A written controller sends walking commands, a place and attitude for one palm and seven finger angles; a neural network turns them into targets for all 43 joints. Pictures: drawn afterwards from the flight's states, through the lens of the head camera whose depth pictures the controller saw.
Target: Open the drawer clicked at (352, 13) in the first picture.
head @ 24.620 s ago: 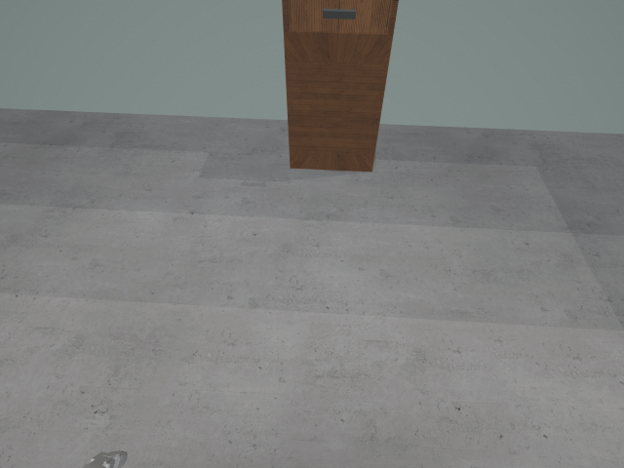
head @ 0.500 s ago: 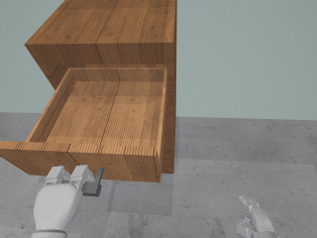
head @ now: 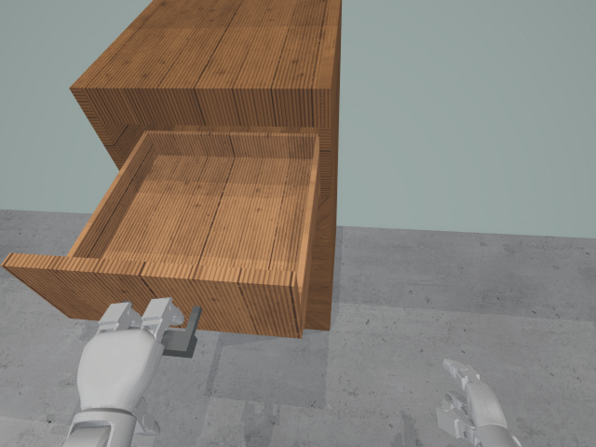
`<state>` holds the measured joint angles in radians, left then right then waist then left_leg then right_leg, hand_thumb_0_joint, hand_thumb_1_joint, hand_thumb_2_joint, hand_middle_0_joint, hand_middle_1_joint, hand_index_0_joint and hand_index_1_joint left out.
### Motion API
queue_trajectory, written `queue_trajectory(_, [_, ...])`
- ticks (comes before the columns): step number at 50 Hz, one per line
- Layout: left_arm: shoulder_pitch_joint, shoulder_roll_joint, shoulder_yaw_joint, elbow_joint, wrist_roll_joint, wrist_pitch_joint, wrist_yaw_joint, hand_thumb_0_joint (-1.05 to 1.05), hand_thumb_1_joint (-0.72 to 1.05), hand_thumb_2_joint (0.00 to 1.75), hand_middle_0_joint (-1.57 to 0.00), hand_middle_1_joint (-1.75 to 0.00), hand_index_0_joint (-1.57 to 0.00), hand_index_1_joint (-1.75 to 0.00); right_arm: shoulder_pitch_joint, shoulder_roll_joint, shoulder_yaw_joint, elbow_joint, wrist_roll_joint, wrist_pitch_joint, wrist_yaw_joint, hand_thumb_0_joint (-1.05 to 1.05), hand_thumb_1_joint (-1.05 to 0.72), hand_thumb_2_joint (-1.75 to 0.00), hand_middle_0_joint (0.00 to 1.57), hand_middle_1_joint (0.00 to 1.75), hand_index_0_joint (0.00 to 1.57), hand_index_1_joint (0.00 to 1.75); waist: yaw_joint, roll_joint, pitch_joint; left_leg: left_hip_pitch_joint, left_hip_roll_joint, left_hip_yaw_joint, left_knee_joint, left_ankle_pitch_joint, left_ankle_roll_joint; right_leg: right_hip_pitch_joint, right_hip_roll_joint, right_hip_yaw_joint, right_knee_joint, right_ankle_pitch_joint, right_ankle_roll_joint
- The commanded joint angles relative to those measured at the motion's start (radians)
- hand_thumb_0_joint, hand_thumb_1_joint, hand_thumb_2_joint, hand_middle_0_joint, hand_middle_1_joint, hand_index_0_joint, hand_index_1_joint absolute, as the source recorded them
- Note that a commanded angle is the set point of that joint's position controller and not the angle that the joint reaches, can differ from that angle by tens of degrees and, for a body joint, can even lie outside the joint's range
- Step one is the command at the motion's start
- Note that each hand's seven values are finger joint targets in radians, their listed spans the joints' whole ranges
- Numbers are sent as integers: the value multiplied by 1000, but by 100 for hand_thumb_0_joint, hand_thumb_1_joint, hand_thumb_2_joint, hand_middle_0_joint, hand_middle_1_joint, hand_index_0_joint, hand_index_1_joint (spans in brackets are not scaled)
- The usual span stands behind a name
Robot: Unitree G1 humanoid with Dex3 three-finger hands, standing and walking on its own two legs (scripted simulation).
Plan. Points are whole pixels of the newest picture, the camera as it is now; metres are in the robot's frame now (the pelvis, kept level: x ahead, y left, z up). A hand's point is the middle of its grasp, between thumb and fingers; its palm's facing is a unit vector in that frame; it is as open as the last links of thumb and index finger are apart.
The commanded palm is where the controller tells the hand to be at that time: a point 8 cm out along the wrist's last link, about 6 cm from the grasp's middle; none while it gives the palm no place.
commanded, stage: lift the hand off the handle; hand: left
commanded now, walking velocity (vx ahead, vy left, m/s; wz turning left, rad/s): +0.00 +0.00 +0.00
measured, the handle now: (154, 325) +0.25 +0.23 +0.02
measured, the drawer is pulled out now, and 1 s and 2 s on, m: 0.30 0.28 0.28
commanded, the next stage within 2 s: draw the hand back to the body in 1.56 s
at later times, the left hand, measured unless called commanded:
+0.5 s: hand (145, 349) +0.22 +0.23 +0.03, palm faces +0.02 -0.09 -1.00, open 13.7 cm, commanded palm +0.20 +0.24 +0.09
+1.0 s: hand (105, 323) +0.22 +0.24 +0.11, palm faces +0.10 -0.10 -0.99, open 13.8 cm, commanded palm +0.18 +0.24 +0.16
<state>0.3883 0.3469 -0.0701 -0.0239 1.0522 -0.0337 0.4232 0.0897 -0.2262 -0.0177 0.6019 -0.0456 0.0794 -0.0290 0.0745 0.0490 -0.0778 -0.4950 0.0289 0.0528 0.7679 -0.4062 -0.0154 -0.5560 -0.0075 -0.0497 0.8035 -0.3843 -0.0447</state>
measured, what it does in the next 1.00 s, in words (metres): stands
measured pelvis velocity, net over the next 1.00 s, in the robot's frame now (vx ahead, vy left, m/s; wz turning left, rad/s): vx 0.01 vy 0.02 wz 0.01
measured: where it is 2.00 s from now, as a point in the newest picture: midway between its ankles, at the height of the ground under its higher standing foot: outside the picture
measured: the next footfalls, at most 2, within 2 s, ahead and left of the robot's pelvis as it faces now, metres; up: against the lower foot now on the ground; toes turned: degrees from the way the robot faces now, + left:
none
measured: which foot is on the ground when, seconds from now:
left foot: down 0.00-1.00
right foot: down 0.00-1.00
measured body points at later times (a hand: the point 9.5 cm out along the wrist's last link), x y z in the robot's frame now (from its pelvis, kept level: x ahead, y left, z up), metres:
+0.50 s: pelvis -0.01 +0.00 +0.01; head +0.02 -0.03 +0.46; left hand +0.21 +0.23 +0.08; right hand +0.19 -0.21 -0.11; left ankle -0.01 +0.13 -0.71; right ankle +0.01 -0.09 -0.71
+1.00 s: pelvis +0.01 +0.02 +0.03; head +0.01 -0.03 +0.47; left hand +0.21 +0.25 +0.16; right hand +0.24 -0.17 -0.07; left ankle -0.01 +0.13 -0.71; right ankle +0.01 -0.09 -0.71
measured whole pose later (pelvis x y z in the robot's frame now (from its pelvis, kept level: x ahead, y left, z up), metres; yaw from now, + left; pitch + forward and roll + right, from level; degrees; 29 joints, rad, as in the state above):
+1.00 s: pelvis +0.01 +0.02 +0.03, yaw +1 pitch +1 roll +0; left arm 0.33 0.41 -0.08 -0.27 0.95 0.07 0.18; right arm 0.07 -0.23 0.02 0.61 -0.02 0.10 -0.02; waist 0.12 0.10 -0.02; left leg -0.23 0.01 0.05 0.53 -0.31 0.00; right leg -0.28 -0.02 -0.06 0.56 -0.29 -0.02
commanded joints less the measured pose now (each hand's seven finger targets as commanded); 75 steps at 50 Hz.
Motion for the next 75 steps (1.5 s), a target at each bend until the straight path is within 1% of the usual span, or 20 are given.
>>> queue_trajectory(1, [-39, 158, 143, -181, 3, 22, 52, 0, -50, 30, -30, -120, -30, -120, -109, -93, -35, -150, 0, -49, -6, 0, -90, -90, 20, 30, 20, 30, 11, -56, -182, 41, -68, -16, -74, 202, 33, 142, 11, 70, -140, 284, 8])
queue_trajectory(4, [-101, 159, 133, -170, 12, 30, 55, 0, -50, 30, -30, -120, -30, -120, -113, -96, -34, -149, -1, -46, -9, 0, -90, -90, 20, 30, 20, 30, -2, -78, -172, 31, -68, -19, -73, 177, 35, 126, 9, 71, -147, 248, 10])
queue_trajectory(6, [-146, 147, 114, -156, 17, 34, 54, 0, -50, 30, -30, -120, -30, -120, -116, -94, -34, -142, 1, -47, -12, 0, -90, -90, 20, 30, 20, 30, -4, -46, -171, 40, -69, -17, -75, 162, 36, 112, 10, 68, -150, 216, 9])
queue_trajectory(9, [-234, 174, 127, -119, 16, 44, 52, 0, -50, 30, -30, -120, -30, -120, -113, -97, -34, -131, 4, -45, -26, 0, -90, -90, 20, 30, 20, 30, -17, -91, -178, 37, -69, -19, -76, 142, 39, 116, 9, 69, -166, 185, 14])
queue_trajectory(14, [-304, 193, 127, -95, 6, 48, 35, 0, -50, 30, -30, -120, -30, -120, -113, -96, -32, -120, 12, -49, -39, 0, -90, -90, 20, 30, 20, 30, -7, -56, -198, 55, -70, -17, -97, 149, 39, 146, 5, 72, -179, 183, 13])
queue_trajectory(17, [-295, 200, 128, -142, -10, 50, 22, 0, -50, 30, -30, -120, -30, -120, -126, -90, -26, -126, 15, -50, -44, 0, -90, -90, 20, 30, 20, 30, 8, -25, -204, 77, -73, -16, -117, 164, 40, 181, 1, 74, -193, 196, 13])
queue_trajectory(28, [-192, 209, 157, -252, -44, 54, -30, 0, -50, 30, -30, -120, -30, -120, -139, -90, -23, -134, 19, -59, -33, 0, -90, -90, 20, 30, 20, 30, 30, -44, -178, 148, -60, -20, -189, 237, 36, 255, 5, 59, -235, 253, 12])
queue_trajectory(33, [-196, 163, 82, -302, -62, 91, -97, 0, -50, 30, -30, -120, -30, -120, -150, -97, -17, -138, 23, -53, -21, 0, -90, -90, 20, 30, 20, 30, 17, -59, -130, 191, -54, -23, -226, 250, 39, 262, 3, 44, -265, 247, 18])
queue_trajectory(35, [-184, 163, 67, -379, -65, 92, -128, 0, -50, 30, -30, -120, -30, -120, -152, -97, -12, -147, 21, -52, -14, 0, -90, -90, 20, 30, 20, 30, 25, -25, -156, 228, -53, -24, -235, 293, 39, 290, -1, 44, -269, 280, 16])
queue_trajectory(39, [-167, 191, 92, -395, -68, 96, -167, 0, -50, 30, -30, -120, -30, -120, -158, -101, -3, -154, 20, -43, -6, 0, -90, -90, 20, 30, 20, 30, 28, -73, -87, 234, -45, -31, -259, 304, 37, 297, 5, 37, -298, 282, 18])
queue_trajectory(44, [-199, 248, 147, -424, -68, 97, -178, 0, -50, 30, -30, -120, -30, -120, -180, -96, 7, -155, 25, -34, -7, 0, -90, -90, 20, 30, 20, 30, 43, -2, -92, 270, -44, -30, -291, 317, 31, 349, 4, 48, -328, 299, 12])
queue_trajectory(50, [-150, 213, 107, -521, -107, 115, -230, 0, -50, 30, -30, -120, -30, -120, -166, -99, 16, -166, 31, -28, 13, 0, -90, -90, 20, 30, 20, 30, 40, -21, -129, 314, -34, -29, -317, 423, 30, 411, -3, 28, -341, 401, 22])
queue_trajectory(51, [-134, 225, 119, -513, -116, 120, -238, 0, -50, 30, -30, -120, -30, -120, -181, -103, 14, -162, 36, -22, 13, 0, -90, -90, 20, 30, 20, 30, 38, -30, -93, 308, -32, -30, -329, 430, 27, 415, 5, 28, -349, 412, 22])
queue_trajectory(57, [-222, 210, 70, -563, -107, 145, -290, 0, -50, 30, -30, -120, -30, -120, -188, -103, 26, -174, 37, -8, 24, 0, -90, -90, 20, 30, 20, 30, 36, -29, -79, 331, -25, -32, -362, 401, 33, 416, 3, 14, -376, 346, 23])
queue_trajectory(59, [-225, 265, 127, -586, -117, 150, -292, 0, -50, 30, -30, -120, -30, -120, -222, -108, 28, -184, 47, -8, 21, 0, -90, -90, 20, 30, 20, 30, 42, -6, -99, 341, -18, -39, -366, 398, 29, 446, 5, 32, -385, 359, 19])
queue_trajectory(63, [-250, 295, 155, -575, -121, 151, -308, 0, -50, 30, -30, -120, -30, -120, -205, -106, 32, -173, 46, 0, 19, 0, -90, -90, 20, 30, 20, 30, 50, -24, -99, 352, -26, -33, -383, 424, 32, 476, -2, 26, -394, 393, 23])
queue_trajectory(64, [-252, 324, 190, -576, -137, 163, -314, 0, -50, 30, -30, -120, -30, -120, -240, -111, 36, -177, 57, 1, 21, 0, -90, -90, 20, 30, 20, 30, 45, 13, -91, 343, -19, -39, -386, 409, 25, 480, 1, 38, -396, 380, 16])
queue_trajectory(65, [-284, 281, 144, -599, -136, 164, -327, 0, -50, 30, -30, -120, -30, -120, -220, -101, 40, -177, 48, 2, 26, 0, -90, -90, 20, 30, 20, 30, 46, 6, -105, 350, -26, -37, -393, 422, 30, 486, -8, 27, -396, 379, 18])
queue_trajectory(69, [-268, 327, 193, -606, -188, 178, -364, 0, -50, 30, -30, -120, -30, -120, -257, -115, 36, -189, 68, 2, 26, 0, -90, -90, 20, 30, 20, 30, 38, 1, -75, 351, -18, -39, -401, 402, 29, 483, -2, 35, -415, 373, 22])
queue_trajectory(75, [-254, 305, 164, -628, -198, 169, -413, 0, -50, 30, -30, -120, -30, -120, -220, -115, 40, -199, 64, -3, 38, 0, -90, -90, 20, 30, 20, 30, 40, -7, -81, 352, -20, -36, -410, 393, 33, 487, -11, 20, -421, 339, 23])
